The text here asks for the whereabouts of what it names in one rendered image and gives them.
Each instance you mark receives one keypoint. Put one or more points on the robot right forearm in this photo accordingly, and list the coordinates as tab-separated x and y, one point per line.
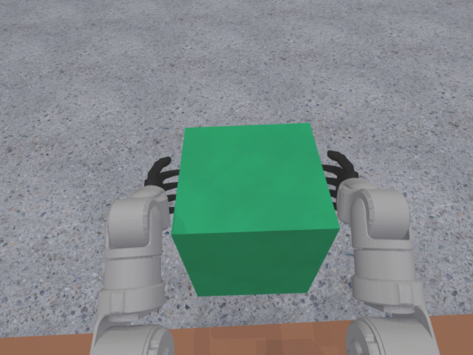
381	229

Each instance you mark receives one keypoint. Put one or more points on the robot right upper arm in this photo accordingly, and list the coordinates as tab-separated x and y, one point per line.
388	336

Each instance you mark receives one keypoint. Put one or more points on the right robot hand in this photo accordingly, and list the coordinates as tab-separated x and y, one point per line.
347	171

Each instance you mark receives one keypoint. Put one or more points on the carton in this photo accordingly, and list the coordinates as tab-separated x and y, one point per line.
253	213

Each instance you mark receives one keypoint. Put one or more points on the robot left forearm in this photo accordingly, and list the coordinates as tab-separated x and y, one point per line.
132	281

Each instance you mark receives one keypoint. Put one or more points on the robot left upper arm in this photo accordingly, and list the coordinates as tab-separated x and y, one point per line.
151	339

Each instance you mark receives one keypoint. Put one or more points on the left robot hand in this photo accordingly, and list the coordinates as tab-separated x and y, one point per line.
155	178

